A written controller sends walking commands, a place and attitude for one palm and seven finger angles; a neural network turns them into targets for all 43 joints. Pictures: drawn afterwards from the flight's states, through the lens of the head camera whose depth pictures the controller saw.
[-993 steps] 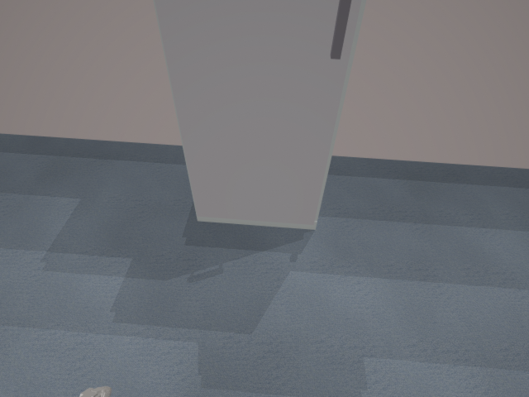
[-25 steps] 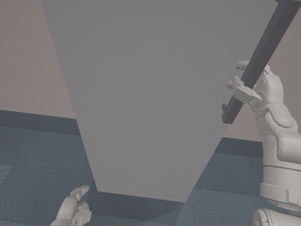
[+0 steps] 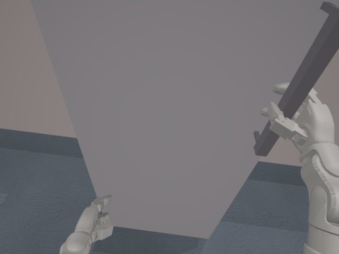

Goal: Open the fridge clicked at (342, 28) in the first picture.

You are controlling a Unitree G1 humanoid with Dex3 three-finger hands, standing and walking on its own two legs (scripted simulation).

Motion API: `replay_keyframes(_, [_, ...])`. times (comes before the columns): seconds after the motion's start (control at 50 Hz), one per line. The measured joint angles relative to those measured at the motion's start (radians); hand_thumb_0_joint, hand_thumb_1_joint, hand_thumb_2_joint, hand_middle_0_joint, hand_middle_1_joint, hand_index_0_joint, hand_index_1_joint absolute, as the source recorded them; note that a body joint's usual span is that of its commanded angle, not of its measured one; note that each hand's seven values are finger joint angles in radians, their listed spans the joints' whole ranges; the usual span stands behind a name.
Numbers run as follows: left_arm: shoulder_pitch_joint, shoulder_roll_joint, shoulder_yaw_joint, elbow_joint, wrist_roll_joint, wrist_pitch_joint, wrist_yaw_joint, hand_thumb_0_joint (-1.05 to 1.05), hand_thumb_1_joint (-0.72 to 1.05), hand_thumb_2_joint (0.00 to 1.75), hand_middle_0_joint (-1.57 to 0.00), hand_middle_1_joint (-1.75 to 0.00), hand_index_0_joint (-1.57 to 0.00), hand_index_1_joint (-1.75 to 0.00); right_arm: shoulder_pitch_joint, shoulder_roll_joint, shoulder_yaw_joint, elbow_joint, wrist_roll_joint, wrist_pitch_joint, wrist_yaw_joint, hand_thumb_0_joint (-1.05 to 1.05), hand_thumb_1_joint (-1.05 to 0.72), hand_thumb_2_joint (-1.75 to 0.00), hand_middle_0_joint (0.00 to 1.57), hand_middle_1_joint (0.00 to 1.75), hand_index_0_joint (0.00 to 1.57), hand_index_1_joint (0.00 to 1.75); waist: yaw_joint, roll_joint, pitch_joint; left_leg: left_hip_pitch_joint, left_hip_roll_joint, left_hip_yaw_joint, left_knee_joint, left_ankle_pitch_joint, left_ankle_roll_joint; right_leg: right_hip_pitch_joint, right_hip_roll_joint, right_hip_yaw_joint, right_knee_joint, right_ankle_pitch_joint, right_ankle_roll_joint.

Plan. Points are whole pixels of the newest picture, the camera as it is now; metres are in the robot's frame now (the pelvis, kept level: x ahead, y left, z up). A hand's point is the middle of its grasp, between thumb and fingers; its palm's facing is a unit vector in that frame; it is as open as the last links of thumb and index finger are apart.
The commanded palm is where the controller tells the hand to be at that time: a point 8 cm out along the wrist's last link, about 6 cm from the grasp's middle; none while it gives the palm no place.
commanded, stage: pull the door a little, standing still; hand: right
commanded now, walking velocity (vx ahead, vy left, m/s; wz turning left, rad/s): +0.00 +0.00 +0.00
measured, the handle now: (287, 93) +0.37 -0.20 +0.27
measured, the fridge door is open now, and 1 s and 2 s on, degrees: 0 0 2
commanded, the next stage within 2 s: walk backward, drawing the door open in 0.04 s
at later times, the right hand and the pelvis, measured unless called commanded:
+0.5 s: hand (278, 119) +0.33 -0.19 +0.23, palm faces +0.20 +0.95 -0.23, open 7.5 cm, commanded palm +0.29 -0.23 +0.22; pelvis +0.09 -0.01 +0.00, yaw -5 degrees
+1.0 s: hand (274, 119) +0.33 -0.18 +0.22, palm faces +0.58 +0.75 -0.33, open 7.5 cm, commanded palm +0.27 -0.21 +0.22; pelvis +0.09 +0.10 -0.01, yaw -9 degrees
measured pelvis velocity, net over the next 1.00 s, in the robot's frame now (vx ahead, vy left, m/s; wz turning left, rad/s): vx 0.09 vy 0.10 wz -0.16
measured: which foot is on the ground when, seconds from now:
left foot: down 0.00-0.34, up 0.36-0.76, down 0.78-1.00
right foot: down 0.00-0.24, up 0.26-0.34, down 0.36-0.78, up 0.80-1.00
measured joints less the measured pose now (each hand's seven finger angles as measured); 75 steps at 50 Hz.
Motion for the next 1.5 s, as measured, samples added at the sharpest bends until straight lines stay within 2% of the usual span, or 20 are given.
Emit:
replay_keyframes(0.16, [0.029, 0.009, 0.007, -0.002, 0.000, 0.004, -0.018, 0.01, 0.90, 0.90, -0.20, -0.30, -0.20, -0.30, 0.293, 0.010, -0.056, -0.288, 0.038, 0.054, 0.013, -0.03, -0.72, -0.75, 0.35, 1.38, 0.17, 1.40, -0.024, -0.017, -0.028, -0.027, 0.009, 0.024, 0.058, 0.139, -0.009, -0.004, 0.001, 0.003, 0.058, 0.129, -0.003])
replay_keyframes(0.24, [0.065, 0.022, 0.022, -0.037, 0.033, -0.027, -0.006, 0.01, 0.90, 0.90, -0.20, -0.30, -0.20, -0.30, 0.400, -0.049, 0.026, -0.296, -0.038, -0.201, -0.041, -0.03, -0.62, -0.76, 0.36, 1.35, 0.20, 1.40, -0.007, -0.013, 0.015, -0.008, -0.001, 0.050, 0.081, 0.224, -0.005, -0.086, -0.005, 0.044, 0.248, 0.219, -0.009])
replay_keyframes(0.3, [0.093, 0.038, 0.055, -0.053, 0.047, -0.061, 0.005, 0.01, 0.90, 0.90, -0.21, -0.30, -0.20, -0.30, 0.405, -0.082, 0.091, -0.316, -0.072, -0.381, -0.079, -0.05, -0.55, -0.74, 0.39, 1.36, 0.24, 1.40, 0.009, 0.025, 0.089, -0.010, 0.009, 0.080, 0.144, 0.234, 0.017, -0.219, 0.025, 0.064, 0.405, 0.079, 0.005])
replay_keyframes(0.34, [0.087, 0.050, 0.073, -0.046, 0.060, -0.083, 0.008, 0.01, 0.90, 0.90, -0.20, -0.30, -0.20, -0.30, 0.404, -0.084, 0.115, -0.345, -0.096, -0.485, -0.087, -0.07, -0.52, -0.73, 0.41, 1.37, 0.26, 1.39, 0.004, 0.031, 0.165, -0.042, 0.005, 0.084, 0.251, 0.268, 0.004, -0.255, 0.024, 0.043, 0.298, 0.114, 0.001])
replay_keyframes(0.36, [0.076, 0.059, 0.075, -0.046, 0.065, -0.087, 0.008, 0.01, 0.90, 0.90, -0.20, -0.30, -0.20, -0.30, 0.413, -0.083, 0.114, -0.370, -0.099, -0.522, -0.094, -0.08, -0.50, -0.73, 0.41, 1.37, 0.27, 1.38, -0.002, 0.020, 0.203, -0.079, -0.006, 0.079, 0.352, 0.301, -0.013, -0.230, 0.008, 0.032, 0.166, 0.321, -0.012])
replay_keyframes(0.38, [0.064, 0.058, 0.082, -0.041, 0.070, -0.084, 0.005, 0.01, 0.90, 0.90, -0.20, -0.30, -0.20, -0.30, 0.422, -0.083, 0.111, -0.390, -0.100, -0.554, -0.102, -0.10, -0.48, -0.74, 0.42, 1.38, 0.27, 1.38, -0.013, 0.016, 0.229, -0.132, -0.019, 0.052, 0.491, 0.197, -0.021, -0.191, -0.005, 0.021, 0.130, 0.342, -0.026])
replay_keyframes(0.42, [0.044, 0.037, 0.102, -0.010, 0.073, -0.080, -0.010, 0.01, 0.90, 0.90, -0.20, -0.30, -0.20, -0.30, 0.423, -0.071, 0.114, -0.396, -0.116, -0.610, -0.112, -0.12, -0.45, -0.75, 0.43, 1.39, 0.28, 1.37, -0.015, 0.021, 0.254, -0.228, -0.050, -0.007, 0.710, -0.059, -0.020, -0.118, -0.004, 0.020, 0.097, 0.165, -0.042])
replay_keyframes(0.46, [0.041, 0.013, 0.110, 0.008, 0.069, -0.081, -0.019, 0.01, 0.90, 0.90, -0.20, -0.30, -0.20, -0.30, 0.421, -0.052, 0.121, -0.399, -0.133, -0.635, -0.115, -0.13, -0.44, -0.76, 0.46, 1.39, 0.29, 1.37, 0.003, 0.021, 0.259, -0.307, -0.068, -0.028, 0.780, -0.176, -0.016, -0.076, 0.007, 0.052, 0.054, 0.057, -0.046])
replay_keyframes(0.5, [0.036, -0.013, 0.102, 0.014, 0.066, -0.087, -0.018, 0.01, 0.90, 0.90, -0.20, -0.30, -0.20, -0.30, 0.416, -0.052, 0.120, -0.410, -0.147, -0.637, -0.124, -0.16, -0.44, -0.77, 0.48, 1.39, 0.28, 1.36, 0.019, 0.024, 0.269, -0.378, -0.063, -0.029, 0.752, -0.178, -0.017, -0.058, 0.015, 0.079, 0.045, 0.141, -0.044])
replay_keyframes(0.6, [0.038, -0.100, 0.056, 0.022, 0.065, -0.117, -0.011, 0.01, 0.90, 0.90, -0.20, -0.30, -0.20, -0.30, 0.427, -0.054, 0.081, -0.395, -0.152, -0.644, -0.141, -0.17, -0.46, -0.81, 0.48, 1.40, 0.25, 1.36, 0.016, 0.066, 0.293, -0.465, -0.029, -0.022, 0.554, -0.014, -0.026, 0.004, 0.068, 0.099, 0.040, 0.016, -0.024])
replay_keyframes(0.74, [0.055, -0.118, 0.007, 0.052, 0.078, -0.173, 0.005, 0.01, 0.90, 0.90, -0.21, -0.30, -0.22, -0.31, 0.443, -0.068, 0.019, -0.314, -0.125, -0.607, -0.159, -0.16, -0.52, -0.87, 0.47, 1.40, 0.19, 1.31, -0.005, -0.008, 0.258, -0.356, -0.044, 0.008, 0.305, 0.123, -0.020, -0.001, 0.043, 0.164, 0.145, -0.060, 0.021])
replay_keyframes(0.78, [0.090, -0.108, -0.014, 0.038, 0.083, -0.188, -0.006, 0.01, 0.90, 0.90, -0.21, -0.30, -0.27, -0.33, 0.432, -0.099, -0.032, -0.301, -0.103, -0.570, -0.145, -0.18, -0.53, -0.87, 0.46, 1.40, 0.18, 1.28, -0.007, -0.002, 0.231, -0.276, -0.032, 0.018, 0.195, 0.225, 0.001, -0.051, 0.033, 0.156, 0.253, -0.107, 0.034])
replay_keyframes(0.84, [0.033, -0.074, 0.003, 0.070, 0.084, -0.153, 0.000, 0.01, 0.90, 0.90, -0.21, -0.30, -0.29, -0.34, 0.388, -0.113, -0.096, -0.249, -0.093, -0.568, -0.139, -0.23, -0.52, -0.86, 0.46, 1.40, 0.18, 1.22, 0.000, -0.006, 0.238, -0.303, -0.057, 0.037, 0.198, 0.164, 0.077, -0.219, 0.054, 0.170, 0.605, -0.242, 0.036])
replay_keyframes(0.94, [-0.023, -0.008, 0.054, 0.072, 0.077, -0.090, 0.012, 0.01, 0.90, 0.90, -0.21, -0.30, -0.25, -0.33, 0.360, -0.127, -0.135, -0.151, -0.139, -0.593, -0.193, -0.24, -0.53, -0.86, 0.46, 1.40, 0.17, 1.20, 0.040, 0.070, 0.235, -0.301, -0.024, 0.009, 0.070, 0.269, 0.090, -0.350, 0.080, 0.112, 0.835, -0.182, 0.054])
replay_keyframes(1.18, [0.039, 0.101, 0.128, 0.041, 0.050, -0.026, 0.036, 0.01, 0.90, 0.90, -0.20, -0.30, -0.20, -0.31, 0.240, -0.198, -0.143, 0.033, -0.172, -0.605, -0.209, -0.22, -0.55, -0.82, 0.46, 1.40, 0.17, 1.25, 0.122, 0.159, 0.114, -0.306, -0.006, -0.027, -0.249, 0.513, 0.062, -0.117, 0.110, -0.020, 0.406, -0.211, 0.002])
replay_keyframes(1.28, [0.056, 0.118, 0.120, 0.002, 0.032, -0.008, 0.012, 0.01, 0.90, 0.90, -0.20, -0.30, -0.20, -0.30, 0.106, -0.245, -0.137, 0.099, -0.163, -0.623, -0.186, -0.30, -0.53, -0.85, 0.46, 1.40, 0.16, 1.27, 0.152, 0.094, 0.120, -0.420, -0.051, 0.032, -0.219, 0.469, 0.043, -0.022, 0.083, -0.018, 0.084, -0.171, -0.053])
replay_keyframes(1.32, [0.071, 0.096, 0.119, 0.011, 0.035, -0.022, 0.012, 0.01, 0.91, 0.90, -0.20, -0.30, -0.20, -0.30, 0.069, -0.238, -0.136, 0.149, -0.160, -0.653, -0.179, -0.31, -0.52, -0.86, 0.46, 1.40, 0.15, 1.27, 0.150, 0.077, 0.150, -0.503, -0.061, 0.007, 0.072, 0.218, 0.010, -0.040, 0.072, -0.031, 0.108, -0.118, -0.072])
replay_keyframes(1.38, [0.159, 0.053, 0.118, 0.058, 0.044, -0.058, 0.028, 0.01, 0.90, 0.90, -0.20, -0.30, -0.20, -0.30, 0.035, -0.173, -0.092, 0.203, -0.168, -0.654, -0.162, -0.25, -0.54, -0.87, 0.46, 1.40, 0.18, 1.29, 0.132, 0.012, 0.136, -0.500, -0.086, -0.029, 0.474, 0.022, -0.011, -0.034, 0.035, -0.005, 0.104, -0.116, -0.064])
replay_keyframes(1.42, [0.192, 0.016, 0.102, 0.102, 0.043, -0.063, 0.028, 0.01, 0.90, 0.90, -0.20, -0.30, -0.20, -0.30, 0.011, -0.144, -0.065, 0.220, -0.171, -0.653, -0.160, -0.21, -0.55, -0.88, 0.46, 1.40, 0.20, 1.30, 0.105, -0.003, 0.129, -0.408, -0.072, -0.015, 0.459, -0.018, -0.019, -0.034, 0.016, 0.003, 0.098, -0.102, -0.053])
replay_keyframes(1.5, [0.186, -0.047, 0.053, 0.136, 0.039, -0.066, -0.002, 0.01, 0.90, 0.90, -0.20, -0.30, -0.20, -0.30, -0.031, -0.138, -0.068, 0.209, -0.178, -0.631, -0.156, -0.19, -0.56, -0.87, 0.46, 1.40, 0.21, 1.32, 0.065, 0.025, 0.155, -0.162, -0.032, 0.030, 0.084, 0.080, 0.009, -0.144, 0.006, -0.014, 0.310, -0.054, -0.006])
